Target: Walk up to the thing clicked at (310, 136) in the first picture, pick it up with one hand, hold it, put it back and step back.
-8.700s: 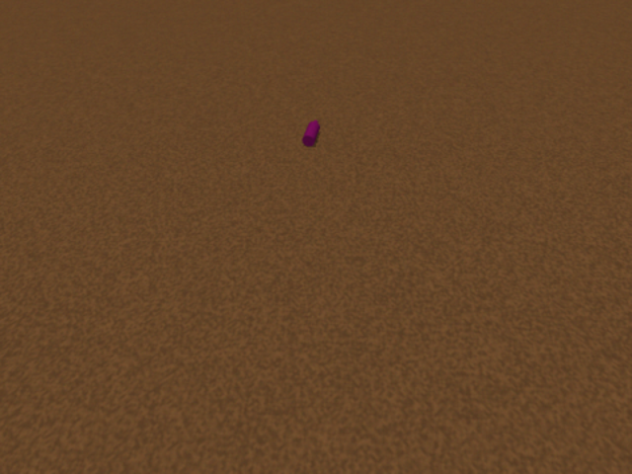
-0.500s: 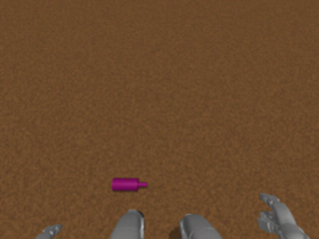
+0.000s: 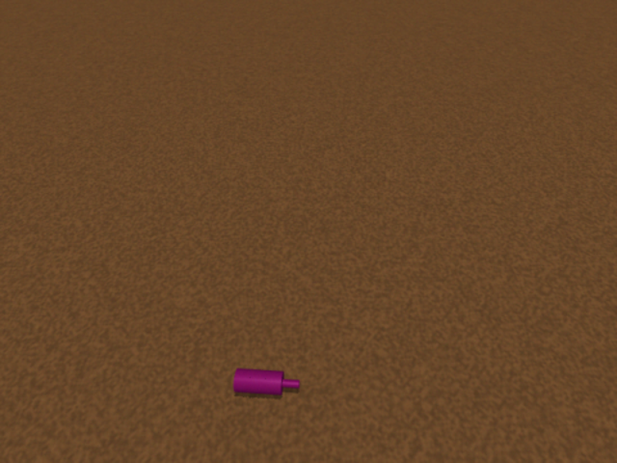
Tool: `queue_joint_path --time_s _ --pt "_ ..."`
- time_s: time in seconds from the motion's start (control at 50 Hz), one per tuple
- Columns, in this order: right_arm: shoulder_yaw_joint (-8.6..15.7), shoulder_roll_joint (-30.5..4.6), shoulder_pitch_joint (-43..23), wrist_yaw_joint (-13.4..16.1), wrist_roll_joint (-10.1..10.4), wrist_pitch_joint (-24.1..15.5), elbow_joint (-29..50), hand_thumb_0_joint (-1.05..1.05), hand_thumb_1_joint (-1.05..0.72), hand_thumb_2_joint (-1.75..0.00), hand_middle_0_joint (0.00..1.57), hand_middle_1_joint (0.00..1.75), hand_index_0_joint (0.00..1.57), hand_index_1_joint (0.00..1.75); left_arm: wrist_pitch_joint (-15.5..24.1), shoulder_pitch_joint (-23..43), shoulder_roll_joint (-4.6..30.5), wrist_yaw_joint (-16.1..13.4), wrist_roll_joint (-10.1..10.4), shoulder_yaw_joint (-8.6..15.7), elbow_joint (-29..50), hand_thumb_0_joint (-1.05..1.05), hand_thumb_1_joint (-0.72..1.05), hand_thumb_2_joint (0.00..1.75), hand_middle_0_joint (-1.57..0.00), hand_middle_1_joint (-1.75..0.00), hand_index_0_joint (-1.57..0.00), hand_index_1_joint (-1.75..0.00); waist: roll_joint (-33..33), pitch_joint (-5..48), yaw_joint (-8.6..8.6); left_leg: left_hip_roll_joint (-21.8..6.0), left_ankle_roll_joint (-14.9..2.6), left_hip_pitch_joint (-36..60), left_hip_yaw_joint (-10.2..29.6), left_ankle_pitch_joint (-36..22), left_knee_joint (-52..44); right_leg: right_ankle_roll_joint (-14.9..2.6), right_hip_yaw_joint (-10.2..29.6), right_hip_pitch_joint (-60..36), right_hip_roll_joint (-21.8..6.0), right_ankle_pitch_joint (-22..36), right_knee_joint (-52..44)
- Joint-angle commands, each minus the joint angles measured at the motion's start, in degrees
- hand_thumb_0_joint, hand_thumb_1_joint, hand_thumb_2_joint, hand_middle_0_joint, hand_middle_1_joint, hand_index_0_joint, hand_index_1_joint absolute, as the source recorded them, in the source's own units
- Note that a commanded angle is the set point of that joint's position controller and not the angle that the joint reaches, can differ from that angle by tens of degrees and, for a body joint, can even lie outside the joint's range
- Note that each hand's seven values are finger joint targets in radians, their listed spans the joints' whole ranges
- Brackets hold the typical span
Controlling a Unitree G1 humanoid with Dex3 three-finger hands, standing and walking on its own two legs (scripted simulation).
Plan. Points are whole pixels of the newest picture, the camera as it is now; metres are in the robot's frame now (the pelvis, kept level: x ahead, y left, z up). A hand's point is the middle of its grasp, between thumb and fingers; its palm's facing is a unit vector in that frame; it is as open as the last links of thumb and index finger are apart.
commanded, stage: walk up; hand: left
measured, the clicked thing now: (267, 382) +0.46 +0.16 -0.72
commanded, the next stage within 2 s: none
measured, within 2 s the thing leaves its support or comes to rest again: neither
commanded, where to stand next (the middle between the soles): +0.07 +0.00 m, yaw -4 degrees
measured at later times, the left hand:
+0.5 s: hand out of the picture +0.11 +0.26 -0.15, palm faces -0.01 -0.91 -0.41, open 7.3 cm
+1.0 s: hand out of the picture +0.02 +0.26 -0.14, palm faces -0.09 -0.90 -0.42, open 7.4 cm
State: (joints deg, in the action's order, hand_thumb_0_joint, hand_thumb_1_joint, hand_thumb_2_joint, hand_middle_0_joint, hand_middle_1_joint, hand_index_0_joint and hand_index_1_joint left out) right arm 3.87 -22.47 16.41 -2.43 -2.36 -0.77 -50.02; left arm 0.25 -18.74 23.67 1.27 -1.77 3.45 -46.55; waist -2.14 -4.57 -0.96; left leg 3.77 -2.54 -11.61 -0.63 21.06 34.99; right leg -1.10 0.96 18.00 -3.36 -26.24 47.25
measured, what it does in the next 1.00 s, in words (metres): steps on the spot: right foot, then left foot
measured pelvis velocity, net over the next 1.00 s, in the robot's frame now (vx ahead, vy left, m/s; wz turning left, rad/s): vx -0.04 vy -0.04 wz -0.05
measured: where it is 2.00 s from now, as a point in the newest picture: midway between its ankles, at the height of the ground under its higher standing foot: outside the picture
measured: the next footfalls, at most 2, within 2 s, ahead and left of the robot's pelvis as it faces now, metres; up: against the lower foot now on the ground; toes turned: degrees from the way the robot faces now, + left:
right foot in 0.28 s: +0.18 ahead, -0.13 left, +0.00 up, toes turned -1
left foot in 0.56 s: -0.04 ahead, +0.12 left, +0.00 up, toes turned +2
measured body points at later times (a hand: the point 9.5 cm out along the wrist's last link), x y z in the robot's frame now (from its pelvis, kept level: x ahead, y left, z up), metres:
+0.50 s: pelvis -0.03 +0.00 -0.02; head +0.04 -0.01 +0.42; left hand +0.11 +0.30 -0.12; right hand +0.09 -0.31 -0.14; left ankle -0.08 +0.12 -0.68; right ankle +0.14 -0.12 -0.72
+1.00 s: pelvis -0.04 -0.04 +0.00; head -0.03 -0.03 +0.45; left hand +0.03 +0.30 -0.11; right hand -0.04 -0.39 -0.10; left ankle -0.08 +0.11 -0.71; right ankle +0.00 -0.16 -0.72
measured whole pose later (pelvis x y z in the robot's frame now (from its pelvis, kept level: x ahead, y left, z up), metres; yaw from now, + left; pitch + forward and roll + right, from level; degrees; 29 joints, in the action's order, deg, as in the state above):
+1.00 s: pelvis -0.04 -0.04 +0.00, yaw -3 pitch -4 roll -2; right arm 4.7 -27.4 21.3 -2.1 -2.5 0.4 -49.0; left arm 3.6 -18.5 25.7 1.9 -1.2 4.2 -52.5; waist 2.0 -4.6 1.6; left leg -5.7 -3.2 -13.0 1.0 27.4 45.5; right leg 0.0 -1.2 16.2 1.5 -14.6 34.8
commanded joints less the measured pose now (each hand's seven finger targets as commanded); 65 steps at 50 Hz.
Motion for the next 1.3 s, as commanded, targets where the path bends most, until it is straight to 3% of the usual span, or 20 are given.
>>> queue_joint_path --time_s 0.0,0.14,0.24,0.3,0.4,0.5,0.52,0.56,0.58,0.6,0.64,0.7,0.8,0.9,0.94,0.96,0.98,1.06,1.16,1.28 --pt "4.6 -16.8 5.9 1.3 1.3 -3.9 5.0 0.00 -0.90 -0.90 0.20 0.30 0.20 0.30 3.0 8.1 12.1 -0.6 1.1 2.9 6.4 0.00 0.90 0.90 -0.20 -0.30 -0.20 -0.30 2.6 -5.7 4.37 -22.0 -13.07 11.0 31.3 3.1 -20.8 -1.06 7.5 26.5 1.0 -0.9 12.1" --pt "1.7 -11.3 -3.1 2.7 1.2 0.0 7.9 0.00 -0.90 -0.90 0.20 0.30 0.20 0.30 2.2 3.5 8.3 -2.7 3.5 1.9 1.0 0.00 0.90 0.90 -0.20 -0.30 -0.20 -0.30 16.0 -3.2 1.48 -11.6 -7.13 -1.8 4.8 -51.9 -7.1 1.37 -4.3 3.8 2.7 10.2 -3.8" --pt "1.9 -10.4 -5.3 3.4 3.8 3.1 9.4 0.00 -0.90 -0.90 0.20 0.30 0.20 0.30 0.8 3.4 10.9 -2.9 1.1 3.3 0.7 0.00 0.90 0.90 -0.20 -0.30 -0.20 -0.30 5.5 3.0 -1.24 -8.2 -2.61 -10.0 6.0 -23.9 5.0 -1.17 -2.4 -10.3 2.5 25.9 -16.8" --pt "2.7 -10.6 1.3 4.7 3.3 5.0 7.2 0.00 -0.90 -0.90 0.20 0.30 0.20 0.30 0.8 5.4 17.4 -3.2 0.7 4.1 3.3 0.00 0.90 0.90 -0.20 -0.30 -0.20 -0.30 -10.8 9.0 -0.78 1.7 1.31 -8.9 8.4 18.8 38.6 -17.74 31.6 -3.1 -22.8 40.7 -26.8" --pt "2.8 -11.5 4.5 4.3 3.3 4.3 4.4 0.00 -0.90 -0.90 0.20 0.30 0.20 0.30 -1.2 15.4 11.5 -3.9 -0.6 3.3 6.5 0.00 0.90 0.90 -0.20 -0.30 -0.20 -0.30 -7.9 10.3 1.35 0.0 3.12 -9.7 5.9 11.2 34.8 -11.29 10.6 -0.7 -11.0 20.8 -22.6" --pt "2.9 -11.7 7.8 3.9 1.6 2.4 0.1 0.00 -0.90 -0.90 0.20 0.30 0.20 0.30 -4.2 15.1 12.6 -2.5 -0.9 3.7 6.3 0.00 0.90 0.90 -0.20 -0.30 -0.20 -0.30 -10.2 11.3 1.34 -0.5 1.79 -3.2 -4.3 4.5 -1.7 -7.58 10.3 -1.7 -8.4 -0.4 -20.6" --pt "3.3 -11.8 7.5 4.0 0.8 2.1 -0.8 0.00 -0.90 -0.90 0.20 0.30 0.20 0.30 -5.0 13.3 11.2 -2.2 -0.4 3.3 5.6 0.00 0.90 0.90 -0.20 -0.30 -0.20 -0.30 -6.7 8.5 1.60 -0.8 0.90 1.7 -0.8 1.9 -6.5 -4.92 9.9 6.7 -5.5 -4.2 -15.4" --pt "5.3 -23.3 -2.5 3.8 -0.2 2.2 4.2 0.00 -0.90 -0.90 0.20 0.30 0.20 0.30 -4.3 18.2 10.3 -2.7 0.6 3.8 6.7 0.00 0.90 0.90 -0.20 -0.30 -0.20 -0.30 16.6 -1.2 4.54 -29.5 -12.80 -17.1 38.6 7.3 -21.6 1.08 6.3 17.2 7.6 -9.2 12.8" --pt "5.3 -23.3 -7.4 4.2 0.1 1.2 5.4 0.00 -0.90 -0.90 0.20 0.30 0.20 0.30 -4.3 21.6 13.2 -3.0 -0.3 5.4 6.6 0.00 0.90 0.90 -0.20 -0.30 -0.20 -0.30 10.5 -5.0 3.66 -31.7 -16.23 -22.8 40.6 0.3 -21.6 1.07 13.6 14.6 6.9 -8.1 22.6" --pt "4.1 -19.5 -11.0 5.2 -0.4 0.1 4.7 0.00 -0.90 -0.90 0.20 0.30 0.20 0.30 -4.5 17.7 11.8 -2.6 -0.3 5.0 5.0 0.00 0.90 0.90 -0.20 -0.30 -0.20 -0.30 1.6 -4.8 -0.59 -24.9 -11.12 -18.4 27.7 -13.2 -14.0 0.42 16.4 16.4 8.7 -2.4 29.0" --pt "3.6 -16.7 -6.2 6.2 -0.1 -1.8 2.7 0.00 -0.90 -0.90 0.20 0.30 0.20 0.30 -4.3 9.5 10.8 -1.5 0.8 4.8 2.7 0.00 0.90 0.90 -0.20 -0.30 -0.20 -0.30 2.9 2.9 -2.21 -17.5 -4.22 -1.4 17.7 -6.9 -11.5 -0.43 14.3 20.5 8.1 7.1 25.8" --pt "4.8 -16.6 -2.8 3.4 -0.4 -3.3 3.2 0.00 -0.90 -0.90 0.20 0.30 0.20 0.30 -1.3 8.2 12.5 1.3 0.1 4.8 1.8 0.00 0.90 0.90 -0.20 -0.30 -0.20 -0.30 13.6 6.0 2.40 -17.2 -7.96 14.7 22.0 23.8 -17.6 1.87 6.0 25.7 5.9 4.5 16.0" --pt "4.6 -17.4 4.2 2.0 -0.2 -3.1 2.9 0.00 -0.90 -0.90 0.20 0.30 0.20 0.30 2.0 13.2 12.4 1.5 0.4 3.4 2.4 0.00 0.90 0.90 -0.20 -0.30 -0.20 -0.30 13.1 -3.8 6.92 -20.2 -10.41 11.8 18.4 12.8 -19.9 1.93 3.2 21.8 3.7 1.4 -0.9" --pt "3.9 -16.5 -1.5 0.5 0.0 -1.3 6.4 0.00 -0.90 -0.90 0.20 0.30 0.20 0.30 3.9 -1.6 10.9 0.9 1.1 3.3 -3.3 0.00 0.90 0.90 -0.20 -0.30 -0.20 -0.30 15.3 0.1 -0.89 -14.0 -7.48 -4.0 4.8 3.7 -9.1 -0.12 -5.9 -7.6 5.2 9.0 -20.2" --pt "1.8 -9.9 0.2 0.4 0.3 -0.5 8.2 0.00 -0.90 -0.90 0.20 0.30 0.20 0.30 4.8 -14.0 16.6 -1.0 0.6 5.4 -6.6 0.00 0.90 0.90 -0.20 -0.30 -0.20 -0.30 -4.7 5.5 -5.74 -6.7 -3.75 -20.7 -0.9 8.7 17.6 -0.56 7.5 -27.2 0.2 3.8 -24.4" --pt "1.3 -8.4 -0.9 0.1 0.5 0.0 10.9 0.00 -0.90 -0.90 0.20 0.30 0.20 0.30 5.5 -14.2 22.5 -2.0 0.0 6.3 -4.6 0.00 0.90 0.90 -0.20 -0.30 -0.20 -0.30 -10.1 4.7 -5.02 -1.6 -0.78 -31.4 3.5 12.6 28.3 -6.93 39.1 -23.5 -17.5 -10.7 -34.5" --pt "3.1 -13.7 -2.8 0.6 0.2 0.7 10.3 0.00 -0.90 -0.90 0.20 0.30 0.20 0.30 5.3 -8.7 24.1 -2.2 0.7 5.8 -2.9 0.00 0.90 0.90 -0.20 -0.30 -0.20 -0.30 -1.6 -0.4 -3.43 -6.1 -0.30 -30.5 11.3 11.2 30.7 -12.77 45.4 -14.2 -23.4 -18.7 -37.4" --pt "3.9 -14.5 5.0 0.3 0.7 0.8 4.7 0.00 -0.90 -0.90 0.20 0.30 0.20 0.30 6.0 -1.2 17.7 -3.3 1.3 3.9 -0.7 0.00 0.90 0.90 -0.20 -0.30 -0.20 -0.30 -1.8 -4.4 1.34 -8.4 1.71 -22.3 10.2 0.2 27.1 -9.60 18.9 -3.5 -13.0 4.4 -31.1" --pt "3.2 -10.6 4.3 1.2 2.4 2.7 3.6 0.00 -0.90 -0.90 0.20 0.30 0.20 0.30 5.1 5.6 14.7 -4.0 1.1 2.3 1.6 0.00 0.90 0.90 -0.20 -0.30 -0.20 -0.30 -9.0 -2.9 2.61 -4.5 2.78 -8.2 7.5 -0.7 21.2 -9.59 4.5 8.5 -10.8 46.8 -21.5" --pt "3.2 -11.6 3.6 3.2 2.3 1.4 2.3 0.00 -0.90 -0.90 0.20 0.30 0.20 0.30 0.2 9.2 13.8 -4.0 2.1 1.8 3.4 0.00 0.90 0.90 -0.20 -0.30 -0.20 -0.30 -7.5 4.9 3.22 -1.2 1.85 -3.0 -2.3 -13.9 0.4 -6.04 3.1 2.4 -5.8 36.9 -2.3"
